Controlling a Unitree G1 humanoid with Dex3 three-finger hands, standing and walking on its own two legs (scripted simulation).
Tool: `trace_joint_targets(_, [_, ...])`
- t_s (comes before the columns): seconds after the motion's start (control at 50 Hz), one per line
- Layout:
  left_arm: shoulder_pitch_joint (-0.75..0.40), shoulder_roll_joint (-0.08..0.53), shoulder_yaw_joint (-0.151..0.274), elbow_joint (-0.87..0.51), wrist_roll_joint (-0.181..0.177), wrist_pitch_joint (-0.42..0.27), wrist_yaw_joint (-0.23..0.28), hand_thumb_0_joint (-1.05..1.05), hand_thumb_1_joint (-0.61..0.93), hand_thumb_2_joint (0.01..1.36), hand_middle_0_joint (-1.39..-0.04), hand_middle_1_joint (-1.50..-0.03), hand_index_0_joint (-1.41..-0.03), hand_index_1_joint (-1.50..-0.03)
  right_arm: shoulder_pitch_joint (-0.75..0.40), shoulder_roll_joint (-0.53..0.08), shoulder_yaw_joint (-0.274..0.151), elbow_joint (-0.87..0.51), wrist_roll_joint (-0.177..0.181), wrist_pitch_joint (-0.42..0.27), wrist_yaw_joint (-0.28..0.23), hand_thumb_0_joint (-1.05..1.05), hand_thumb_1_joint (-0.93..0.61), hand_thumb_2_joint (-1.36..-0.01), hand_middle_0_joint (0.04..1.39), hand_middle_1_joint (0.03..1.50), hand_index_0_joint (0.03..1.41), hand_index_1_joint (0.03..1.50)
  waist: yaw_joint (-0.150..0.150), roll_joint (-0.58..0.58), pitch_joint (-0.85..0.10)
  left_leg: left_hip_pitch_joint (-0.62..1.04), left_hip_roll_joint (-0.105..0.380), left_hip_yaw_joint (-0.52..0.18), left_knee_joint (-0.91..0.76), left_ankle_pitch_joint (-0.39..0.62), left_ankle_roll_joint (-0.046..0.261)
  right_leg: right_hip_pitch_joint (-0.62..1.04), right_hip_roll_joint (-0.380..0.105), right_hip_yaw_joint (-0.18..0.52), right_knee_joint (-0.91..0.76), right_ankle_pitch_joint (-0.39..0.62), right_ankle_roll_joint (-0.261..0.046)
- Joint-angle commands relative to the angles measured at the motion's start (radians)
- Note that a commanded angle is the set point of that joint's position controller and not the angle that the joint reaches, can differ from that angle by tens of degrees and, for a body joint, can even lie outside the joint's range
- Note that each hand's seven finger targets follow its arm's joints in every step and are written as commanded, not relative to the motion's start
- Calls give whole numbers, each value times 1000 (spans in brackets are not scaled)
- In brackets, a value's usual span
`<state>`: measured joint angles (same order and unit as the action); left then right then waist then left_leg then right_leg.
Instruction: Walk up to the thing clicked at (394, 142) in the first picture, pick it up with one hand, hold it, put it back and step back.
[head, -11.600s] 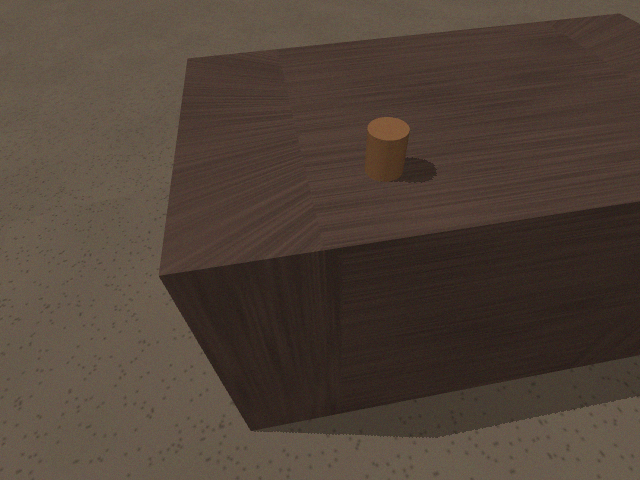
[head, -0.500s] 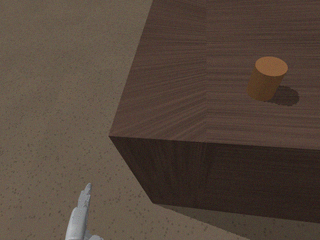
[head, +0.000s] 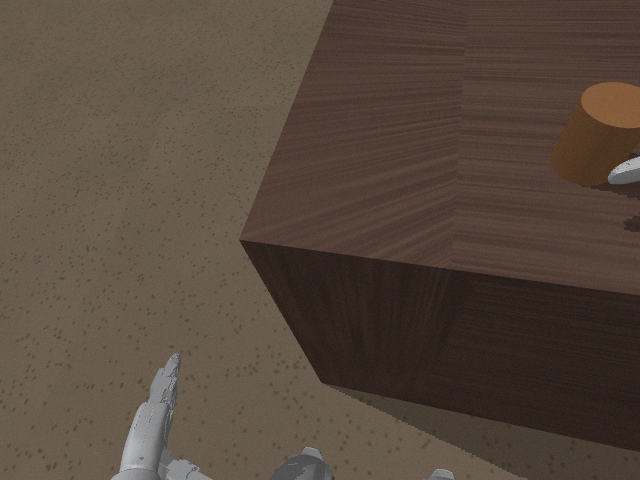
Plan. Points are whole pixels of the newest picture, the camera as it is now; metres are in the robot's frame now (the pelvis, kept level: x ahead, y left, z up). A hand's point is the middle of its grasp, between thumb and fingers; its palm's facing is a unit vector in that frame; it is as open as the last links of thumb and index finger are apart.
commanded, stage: close in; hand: right
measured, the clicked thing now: (599, 136) +0.51 -0.22 +0.12
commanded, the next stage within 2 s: rest palm in 0.20 s
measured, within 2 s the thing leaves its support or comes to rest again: leaves its support in 1.56 s
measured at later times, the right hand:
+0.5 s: hand (607, 108) +0.52 -0.21 +0.15, palm faces +0.16 +0.99 +0.02, open 17.8 cm
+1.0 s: hand (611, 103) +0.53 -0.22 +0.15, palm faces +0.17 +0.99 +0.02, open 12.3 cm
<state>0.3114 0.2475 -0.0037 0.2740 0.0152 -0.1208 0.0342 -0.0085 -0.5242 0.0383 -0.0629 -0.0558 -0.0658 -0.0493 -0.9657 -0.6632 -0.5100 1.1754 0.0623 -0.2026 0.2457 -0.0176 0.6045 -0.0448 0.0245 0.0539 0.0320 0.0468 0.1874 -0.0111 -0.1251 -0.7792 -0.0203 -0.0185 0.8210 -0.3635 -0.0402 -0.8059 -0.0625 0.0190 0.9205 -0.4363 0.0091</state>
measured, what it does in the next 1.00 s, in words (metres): stands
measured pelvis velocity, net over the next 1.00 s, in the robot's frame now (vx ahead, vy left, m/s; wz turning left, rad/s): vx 0.00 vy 0.00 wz -0.01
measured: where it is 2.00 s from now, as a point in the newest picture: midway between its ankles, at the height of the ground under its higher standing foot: outside the picture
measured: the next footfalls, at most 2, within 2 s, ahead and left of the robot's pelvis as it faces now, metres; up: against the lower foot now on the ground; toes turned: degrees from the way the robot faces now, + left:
none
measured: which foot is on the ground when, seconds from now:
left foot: down 0.00-1.00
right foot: down 0.00-1.00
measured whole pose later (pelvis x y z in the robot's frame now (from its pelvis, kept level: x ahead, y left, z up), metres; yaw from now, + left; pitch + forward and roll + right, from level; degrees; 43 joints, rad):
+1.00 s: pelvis +0.00 +0.00 +0.00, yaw -1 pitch +18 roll +2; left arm 0.33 0.24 0.02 0.24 0.01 -0.08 0.00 -0.01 -0.53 0.05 -0.06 -0.05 -0.06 -0.04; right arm -1.05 -0.58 -0.44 1.18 0.04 -0.16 0.13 -0.02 0.47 -0.30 0.81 0.58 0.82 0.57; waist 0.18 -0.02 -0.12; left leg -0.79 -0.01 -0.02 0.84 -0.37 -0.04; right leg -0.80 -0.05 0.02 0.92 -0.43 0.01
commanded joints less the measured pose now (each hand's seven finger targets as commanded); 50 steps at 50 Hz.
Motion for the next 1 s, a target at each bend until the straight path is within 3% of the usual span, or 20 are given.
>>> trace_joint_targets(0.0, [-11,156,83,-198,-2,-47,-3,0,-547,38,-54,-52,-59,-46,-454,-268,-3,-238,20,-54,-18,0,611,-49,19,54,27,54,-7,-162,-482,154,-22,49,-42,334,50,371,18,13,-86,477,-6])
trace_joint_targets(0.06, [74,164,118,-147,-3,-34,-9,0,-538,32,-53,-53,-62,-44,-445,-239,5,-231,16,-40,-21,0,611,-49,15,53,23,53,4,-162,-469,152,-17,43,-33,369,47,372,25,4,-69,484,-13])
trace_joint_targets(0.12, [10,138,80,-187,-6,-33,-14,0,-547,39,-55,-53,-59,-49,-472,-198,28,-230,14,-38,-36,0,611,-49,15,53,23,54,-4,-136,-438,143,-15,43,-31,325,49,325,27,5,-79,418,-15])
trace_joint_targets(0.16, [13,156,106,-216,-7,-31,-12,0,-545,37,-54,-51,-59,-45,-516,-209,29,-250,9,-39,-47,0,611,-52,13,55,21,55,9,-115,-473,170,-15,41,-35,302,46,318,32,4,-82,356,-21])
trace_joint_targets(0.18, [14,153,101,-221,-9,-30,-12,0,-543,37,-55,-55,-62,-48,-521,-203,34,-291,9,-37,-50,0,611,-54,12,54,20,54,-10,-138,-502,181,-13,39,-32,314,46,338,35,-1,-83,371,-19])
trace_joint_targets(0.36, [47,156,124,-193,-10,-18,-11,0,-595,82,-63,-53,-41,-76,-532,-159,56,-266,3,-21,-94,0,591,-80,5,62,13,62,5,-128,-470,185,-10,35,-40,332,43,330,40,-8,-82,365,-21])
trace_joint_targets(0.4, [1,126,84,-217,-9,-19,-16,0,-596,82,-62,-52,-41,-75,-547,-157,60,-252,-3,-23,-102,0,603,-64,27,61,34,61,-4,-126,-463,191,-9,33,-41,318,44,302,42,-10,-84,349,-21])
trace_joint_targets(0.46, [37,134,98,-202,-9,-15,-16,0,-594,82,-62,-53,-41,-75,-546,-157,63,-260,-8,-22,-107,0,611,-44,46,58,53,58,-12,-134,-489,209,-10,31,-42,320,42,325,43,-15,-89,348,-21])
trace_joint_targets(0.5, [17,153,115,-215,-11,-15,-13,0,-564,59,-60,-59,-55,-64,-521,-157,57,-214,-8,-20,-114,0,593,-38,151,140,157,140,0,-88,-451,213,-11,33,-44,318,39,288,44,-13,-92,327,-24])
trace_joint_targets(0.56, [-14,155,105,-267,-9,-15,-13,0,-555,53,-55,-54,-54,-55,-609,-226,26,-271,-18,-37,-124,0,611,-98,391,257,397,258,-2,-94,-514,237,-9,29,-37,337,38,300,45,-12,-83,343,-26])
trace_joint_targets(0.6, [66,132,95,-190,-5,-7,-17,0,-554,55,-52,-53,-52,-54,-570,-190,42,-168,-25,-35,-121,0,611,-99,518,314,522,315,21,-100,-422,205,-7,23,-37,352,38,256,49,-20,-72,340,-27])
trace_joint_targets(0.64, [0,162,117,-270,-6,-14,-14,0,-555,55,-52,-51,-51,-52,-636,-232,27,-226,-29,-46,-124,0,611,-116,583,357,589,359,27,-108,-495,204,-9,25,-39,338,38,296,44,-10,-71,339,-27])
trace_joint_targets(0.68, [37,139,88,-238,0,-10,-18,0,-550,53,-49,-51,-51,-49,-632,-207,50,-189,-37,-44,-118,0,608,-134,661,403,663,404,25,-146,-492,188,-12,34,-26,345,45,316,41,-8,-72,373,-19])
trace_joint_targets(0.72, [55,141,102,-223,-4,-8,-21,0,-548,52,-48,-49,-51,-46,-581,-162,69,-117,-34,-32,-113,0,585,-161,736,451,738,453,23,-136,-431,145,-14,35,-35,315,45,306,41,-7,-74,358,-18])
trace_joint_targets(0.78, [42,169,129,-246,1,-13,-20,0,-545,49,-47,-49,-52,-45,-612,-175,68,-207,-27,-39,-109,0,546,-220,795,518,799,519,22,-179,-551,160,-17,44,-19,351,49,385,33,1,-69,438,-7])
trace_joint_targets(0.8, [59,152,107,-229,1,-11,-25,0,-540,45,-46,-49,-53,-42,-595,-163,74,-227,-23,-34,-107,0,517,-257,820,553,825,555,-6,-205,-547,162,-16,45,-19,351,51,391,36,-2,-74,456,-5])
trace_joint_targets(0.86, [19,144,97,-231,-7,-9,-28,0,-546,46,-46,-45,-50,-40,-569,-165,63,-252,-8,-27,-108,0,434,-339,888,632,892,633,-14,-191,-538,175,-20,52,-22,372,54,403,30,6,-84,522,4])
trace_joint_targets(0.9, [9,144,102,-218,-8,-11,-23,0,-543,43,-45,-45,-50,-39,-641,-179,55,-307,-4,-32,-109,0,347,-422,941,707,944,709,1,-190,-555,180,-19,48,-30,367,52,413,31,1,-84,481,-4])
trace_joint_targets(0.96, [29,144,105,-138,-8,-11,-16,0,-546,44,-46,-46,-50,-42,-539,-103,89,-144,-3,-18,-115,0,211,-546,1006,808,1010,810,28,-113,-394,133,-22,53,-52,297,48,330,30,4,-105,372,-13])
trace_joint_targets(0.98, [-6,138,84,-196,-9,-17,-18,0,-544,42,-46,-45,-50,-40,-569,-100,92,-199,-4,-25,-121,0,177,-578,1034,840,1039,841,14,-124,-441,143,-21,47,-49,300,48,344,31,4,-108,380,-14])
